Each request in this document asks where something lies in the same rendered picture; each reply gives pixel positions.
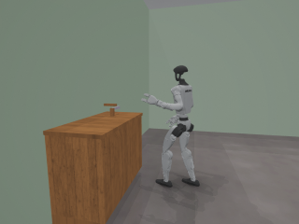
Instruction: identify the robot left shin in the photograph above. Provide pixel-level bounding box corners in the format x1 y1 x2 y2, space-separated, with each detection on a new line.
162 152 172 182

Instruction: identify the robot right hand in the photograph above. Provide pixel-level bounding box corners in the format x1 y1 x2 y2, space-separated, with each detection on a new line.
166 116 178 128

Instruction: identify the robot left forearm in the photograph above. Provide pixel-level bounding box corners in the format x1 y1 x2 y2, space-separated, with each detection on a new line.
155 100 181 111

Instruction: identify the robot left upper arm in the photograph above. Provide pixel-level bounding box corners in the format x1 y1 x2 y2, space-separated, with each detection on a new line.
171 85 183 112

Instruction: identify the robot left hand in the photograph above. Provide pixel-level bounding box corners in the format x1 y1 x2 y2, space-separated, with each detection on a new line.
141 93 157 105

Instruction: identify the robot shin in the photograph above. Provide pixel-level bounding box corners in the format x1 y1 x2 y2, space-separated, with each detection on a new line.
162 152 172 182
181 153 195 182

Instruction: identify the counter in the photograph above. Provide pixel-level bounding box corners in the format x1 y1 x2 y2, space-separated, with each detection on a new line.
43 104 143 224

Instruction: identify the robot right shin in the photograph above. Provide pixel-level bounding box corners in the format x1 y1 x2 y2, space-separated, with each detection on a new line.
181 153 195 182

